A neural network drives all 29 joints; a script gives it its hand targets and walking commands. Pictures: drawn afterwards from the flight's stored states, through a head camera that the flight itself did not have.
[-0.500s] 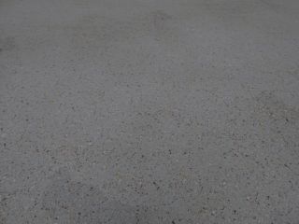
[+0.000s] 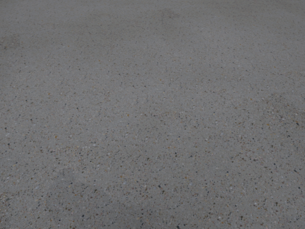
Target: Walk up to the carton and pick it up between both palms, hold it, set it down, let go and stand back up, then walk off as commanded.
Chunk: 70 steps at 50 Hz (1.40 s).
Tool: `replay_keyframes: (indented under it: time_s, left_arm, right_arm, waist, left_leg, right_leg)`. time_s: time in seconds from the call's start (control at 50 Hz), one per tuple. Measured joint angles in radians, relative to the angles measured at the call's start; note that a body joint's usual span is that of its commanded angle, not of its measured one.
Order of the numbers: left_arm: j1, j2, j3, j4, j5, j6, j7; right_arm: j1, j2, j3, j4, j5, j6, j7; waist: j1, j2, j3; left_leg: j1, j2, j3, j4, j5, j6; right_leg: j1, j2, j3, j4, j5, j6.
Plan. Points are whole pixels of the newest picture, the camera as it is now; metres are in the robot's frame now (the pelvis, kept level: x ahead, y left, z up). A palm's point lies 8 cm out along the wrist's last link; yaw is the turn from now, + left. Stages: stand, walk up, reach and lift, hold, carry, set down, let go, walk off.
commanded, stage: stand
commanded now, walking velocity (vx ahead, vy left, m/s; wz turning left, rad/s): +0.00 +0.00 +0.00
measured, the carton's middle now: out of the picture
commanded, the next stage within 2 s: walk up in 0.42 s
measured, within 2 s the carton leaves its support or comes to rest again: neither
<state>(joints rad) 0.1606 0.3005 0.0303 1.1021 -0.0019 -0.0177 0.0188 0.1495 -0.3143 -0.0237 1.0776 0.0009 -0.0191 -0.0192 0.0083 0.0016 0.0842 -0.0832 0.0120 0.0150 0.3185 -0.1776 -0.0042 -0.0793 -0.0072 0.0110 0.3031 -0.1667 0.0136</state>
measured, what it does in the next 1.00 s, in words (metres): steps on the spot, turning right: right foot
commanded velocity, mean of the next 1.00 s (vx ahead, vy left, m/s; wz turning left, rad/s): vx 0.00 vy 0.00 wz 0.00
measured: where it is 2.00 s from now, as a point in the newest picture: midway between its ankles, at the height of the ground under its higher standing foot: outside the picture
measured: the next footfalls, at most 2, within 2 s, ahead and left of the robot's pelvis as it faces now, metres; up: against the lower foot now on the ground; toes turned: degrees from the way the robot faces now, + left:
right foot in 0.94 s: +0.01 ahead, -0.21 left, +0.00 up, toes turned -21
left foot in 1.20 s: +0.03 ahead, -0.01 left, +0.00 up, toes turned -27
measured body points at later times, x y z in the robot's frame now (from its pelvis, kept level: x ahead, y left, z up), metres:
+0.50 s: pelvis +0.01 +0.00 +0.00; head +0.02 +0.00 +0.45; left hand +0.07 +0.29 -0.14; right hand +0.06 -0.29 -0.14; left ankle +0.00 +0.12 -0.75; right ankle +0.00 -0.13 -0.75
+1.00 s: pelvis -0.04 -0.04 -0.03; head +0.00 -0.09 +0.41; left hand +0.15 +0.22 -0.13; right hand -0.01 -0.40 -0.15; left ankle -0.01 +0.10 -0.72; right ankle -0.02 -0.20 -0.75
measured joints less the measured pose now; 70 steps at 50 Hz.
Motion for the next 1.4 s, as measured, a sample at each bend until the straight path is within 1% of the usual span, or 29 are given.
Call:
replay_keyframes:
  time_s: [0.18,0.48,0.62,0.66,0.7,0.76,0.78,0.82,0.86,0.9,0.92,0.94,0.96,0.98,1.0,1.02,1.04,1.06,1.08,1.12,1.16,1.2,1.22,1.24,1.26,1.28,1.32,1.36,1.4]
  left_arm:
    - [0.008,0.007,0.003,0.004,-0.001,-0.002,0.0]
    - [-0.01,0.008,0.001,-0.006,-0.003,-0.006,0.003]
    - [-0.011,0.01,0.001,0.003,0.0,0.0,0.007]
    - [-0.005,0.008,0.011,-0.036,0.015,0.025,-0.015]
    - [-0.002,0.011,0.022,-0.082,0.031,0.055,-0.037]
    - [-0.001,0.018,0.04,-0.154,0.067,0.099,-0.056]
    - [0.003,0.023,0.043,-0.179,0.075,0.11,-0.061]
    - [0.01,0.036,0.05,-0.226,0.084,0.122,-0.08]
    - [0.01,0.046,0.055,-0.26,0.082,0.125,-0.103]
    - [0.009,0.052,0.049,-0.286,0.077,0.123,-0.121]
    - [0.011,0.057,0.047,-0.295,0.076,0.117,-0.128]
    - [0.012,0.059,0.046,-0.3,0.077,0.107,-0.131]
    - [0.007,0.053,0.045,-0.303,0.077,0.102,-0.13]
    - [0.005,0.047,0.043,-0.312,0.076,0.101,-0.13]
    - [0.003,0.04,0.043,-0.323,0.071,0.103,-0.129]
    - [0.002,0.034,0.04,-0.335,0.066,0.108,-0.126]
    - [-0.001,0.029,0.036,-0.346,0.06,0.112,-0.121]
    - [-0.005,0.026,0.032,-0.356,0.057,0.117,-0.117]
    - [-0.009,0.029,0.027,-0.367,0.056,0.121,-0.115]
    - [-0.016,0.043,0.024,-0.386,0.057,0.127,-0.113]
    - [-0.026,0.06,0.021,-0.395,0.061,0.131,-0.113]
    - [-0.032,0.078,0.02,-0.395,0.06,0.135,-0.113]
    - [-0.04,0.088,0.02,-0.389,0.057,0.139,-0.111]
    - [-0.046,0.089,0.024,-0.376,0.055,0.139,-0.106]
    - [-0.041,0.082,0.028,-0.368,0.059,0.141,-0.101]
    - [-0.027,0.078,0.03,-0.365,0.068,0.144,-0.099]
    - [0.0,0.083,0.033,-0.361,0.081,0.14,-0.107]
    - [0.019,0.093,0.04,-0.357,0.083,0.134,-0.124]
    - [0.032,0.105,0.048,-0.355,0.08,0.13,-0.14]
  right_arm:
    - [0.008,0.007,-0.001,-0.002,0.004,-0.003,-0.002]
    - [0.016,-0.002,-0.001,0.017,0.002,0.001,0.0]
    - [0.01,-0.006,-0.001,0.013,0.0,0.002,-0.003]
    - [0.0,-0.017,-0.013,-0.014,-0.02,0.012,-0.015]
    - [-0.016,-0.031,-0.024,-0.062,-0.033,0.019,-0.032]
    - [-0.029,-0.05,-0.036,-0.146,-0.054,0.027,-0.051]
    - [-0.029,-0.053,-0.038,-0.17,-0.06,0.03,-0.057]
    - [-0.025,-0.056,-0.041,-0.21,-0.071,0.033,-0.063]
    - [-0.023,-0.065,-0.045,-0.24,-0.077,0.031,-0.061]
    - [-0.017,-0.084,-0.047,-0.264,-0.077,0.029,-0.053]
    - [-0.014,-0.094,-0.048,-0.272,-0.073,0.03,-0.047]
    - [-0.011,-0.106,-0.049,-0.278,-0.067,0.035,-0.041]
    - [-0.016,-0.117,-0.052,-0.277,-0.061,0.044,-0.034]
    - [-0.02,-0.122,-0.055,-0.274,-0.051,0.055,-0.032]
    - [-0.025,-0.123,-0.056,-0.271,-0.04,0.065,-0.031]
    - [-0.028,-0.123,-0.054,-0.27,-0.031,0.068,-0.03]
    - [-0.026,-0.123,-0.052,-0.273,-0.023,0.064,-0.027]
    - [-0.021,-0.124,-0.047,-0.279,-0.019,0.055,-0.024]
    - [-0.014,-0.124,-0.039,-0.282,-0.019,0.043,-0.023]
    - [-0.001,-0.116,-0.024,-0.288,-0.021,0.027,-0.023]
    - [0.019,-0.108,-0.013,-0.297,-0.024,0.018,-0.023]
    - [0.05,-0.1,-0.007,-0.31,-0.022,0.009,-0.025]
    - [0.067,-0.09,-0.006,-0.313,-0.024,0.005,-0.028]
    - [0.082,-0.085,-0.004,-0.317,-0.031,0.008,-0.031]
    - [0.095,-0.087,-0.001,-0.321,-0.044,0.014,-0.035]
    - [0.104,-0.089,-0.001,-0.323,-0.056,0.017,-0.039]
    - [0.124,-0.088,-0.006,-0.327,-0.064,0.012,-0.046]
    - [0.143,-0.092,-0.012,-0.334,-0.065,0.005,-0.05]
    - [0.16,-0.097,-0.022,-0.344,-0.069,0.001,-0.048]
  waist:
    - [-0.011,0.003,0.003]
    - [-0.009,0.002,-0.006]
    - [-0.014,-0.001,-0.007]
    - [0.005,0.006,-0.003]
    - [0.014,0.006,0.016]
    - [0.019,0.012,0.047]
    - [0.019,0.013,0.053]
    - [0.019,0.007,0.06]
    - [0.021,0.007,0.069]
    - [0.022,0.018,0.073]
    - [0.024,0.026,0.072]
    - [0.025,0.042,0.071]
    - [0.021,0.063,0.076]
    - [0.025,0.07,0.078]
    - [0.036,0.069,0.078]
    - [0.047,0.065,0.079]
    - [0.053,0.065,0.081]
    - [0.056,0.066,0.083]
    - [0.058,0.064,0.084]
    - [0.062,0.044,0.085]
    - [0.063,0.025,0.08]
    - [0.053,0.004,0.061]
    - [0.044,-0.022,0.059]
    - [0.043,-0.041,0.058]
    - [0.037,-0.043,0.051]
    - [0.025,-0.042,0.039]
    - [0.006,-0.05,0.016]
    - [-0.002,-0.057,0.006]
    - [-0.004,-0.062,0.004]
  left_leg:
    - [0.006,0.003,0.0,-0.001,-0.005,-0.002]
    - [0.008,0.003,0.002,0.001,-0.012,-0.003]
    - [0.011,0.004,0.005,0.005,-0.015,-0.002]
    - [-0.027,0.014,0.03,0.056,-0.035,0.001]
    - [-0.07,0.024,0.062,0.121,-0.066,0.006]
    - [-0.113,0.054,0.11,0.191,-0.096,0.017]
    - [-0.12,0.067,0.125,0.204,-0.101,0.019]
    - [-0.128,0.085,0.157,0.216,-0.106,0.018]
    - [-0.134,0.108,0.186,0.239,-0.114,0.002]
    - [-0.147,0.138,0.208,0.285,-0.136,-0.02]
    - [-0.159,0.158,0.216,0.327,-0.157,-0.027]
    - [-0.179,0.187,0.216,0.387,-0.188,-0.017]
    - [-0.209,0.193,0.18,0.464,-0.275,0.001]
    - [-0.247,0.165,0.129,0.558,-0.372,0.013]
    - [-0.285,0.127,0.089,0.655,-0.435,0.018]
    - [-0.315,0.091,0.065,0.733,-0.454,0.02]
    - [-0.339,0.066,0.056,0.783,-0.441,0.017]
    - [-0.356,0.049,0.055,0.798,-0.409,0.012]
    - [-0.362,0.036,0.059,0.777,-0.374,0.011]
    - [-0.351,0.012,0.065,0.676,-0.325,0.013]
    - [-0.324,-0.012,0.051,0.564,-0.289,0.021]
    - [-0.265,-0.03,0.037,0.398,-0.202,0.03]
    - [-0.245,-0.037,0.047,0.348,-0.128,0.053]
    - [-0.238,-0.035,0.065,0.343,-0.11,0.066]
    - [-0.233,-0.019,0.081,0.344,-0.115,0.072]
    - [-0.226,-0.001,0.095,0.336,-0.121,0.073]
    - [-0.204,0.027,0.13,0.29,-0.111,0.064]
    - [-0.182,0.051,0.166,0.246,-0.089,0.053]
    - [-0.169,0.074,0.201,0.224,-0.076,0.046]
  right_leg:
    - [0.008,0.003,0.0,-0.005,-0.002,-0.001]
    - [0.007,0.003,0.002,0.001,-0.01,-0.002]
    - [0.009,0.004,0.005,0.005,-0.012,-0.002]
    - [-0.041,0.014,0.029,0.054,-0.021,-0.004]
    - [-0.112,0.024,0.055,0.148,-0.043,-0.006]
    - [-0.269,0.026,0.013,0.472,-0.254,-0.006]
    - [-0.309,0.018,0.0,0.564,-0.294,-0.003]
    - [-0.358,-0.016,-0.013,0.647,-0.297,0.004]
    - [-0.363,-0.057,-0.018,0.61,-0.27,0.002]
    - [-0.327,-0.091,-0.026,0.482,-0.228,-0.008]
    - [-0.295,-0.099,-0.034,0.405,-0.186,-0.016]
    - [-0.277,-0.087,-0.039,0.355,-0.104,-0.019]
    - [-0.286,-0.066,-0.042,0.374,-0.08,-0.009]
    - [-0.299,-0.053,-0.034,0.393,-0.085,-0.003]
    - [-0.307,-0.04,-0.018,0.394,-0.088,-0.005]
    - [-0.309,-0.027,-0.001,0.379,-0.082,-0.011]
    - [-0.305,-0.013,0.011,0.353,-0.067,-0.017]
    - [-0.299,0.001,0.019,0.325,-0.046,-0.021]
    - [-0.296,0.015,0.028,0.3,-0.024,-0.022]
    - [-0.301,0.04,0.05,0.27,0.009,-0.021]
    - [-0.311,0.07,0.068,0.256,0.032,-0.021]
    - [-0.334,0.096,0.083,0.269,0.04,-0.017]
    - [-0.347,0.097,0.096,0.298,0.019,-0.017]
    - [-0.367,0.104,0.11,0.355,-0.071,-0.01]
    - [-0.397,0.118,0.111,0.445,-0.158,0.002]
    - [-0.428,0.126,0.108,0.542,-0.197,0.012]
    - [-0.48,0.115,0.105,0.699,-0.187,0.031]
    - [-0.504,0.07,0.093,0.788,-0.146,0.051]
    - [-0.506,0.016,0.081,0.817,-0.12,0.066]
